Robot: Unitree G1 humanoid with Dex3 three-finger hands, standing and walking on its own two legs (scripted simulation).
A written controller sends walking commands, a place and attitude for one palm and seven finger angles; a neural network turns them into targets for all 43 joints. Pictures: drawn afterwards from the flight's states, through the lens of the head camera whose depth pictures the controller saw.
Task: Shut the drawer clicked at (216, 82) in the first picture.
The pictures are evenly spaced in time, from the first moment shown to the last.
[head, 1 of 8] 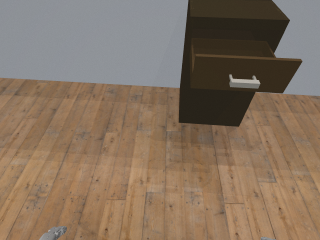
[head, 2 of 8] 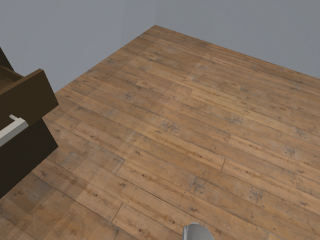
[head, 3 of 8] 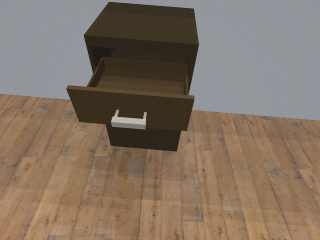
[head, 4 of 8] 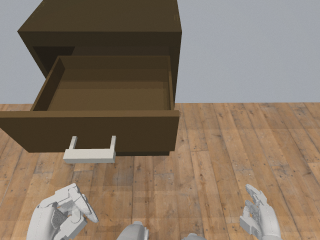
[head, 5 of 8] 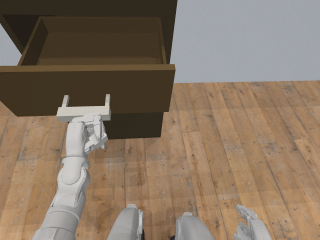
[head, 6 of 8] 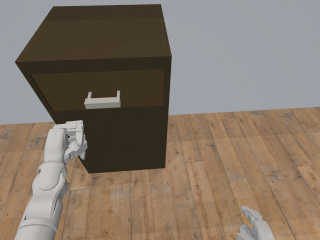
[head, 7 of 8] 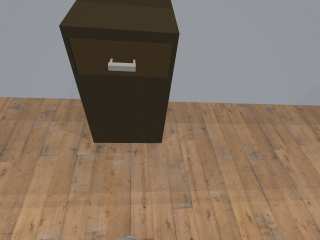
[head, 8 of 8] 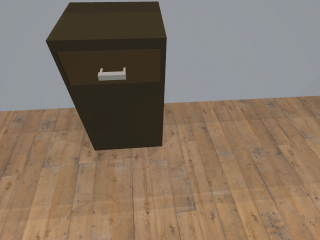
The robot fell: no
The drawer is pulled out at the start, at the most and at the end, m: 0.30 0.30 0.00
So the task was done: yes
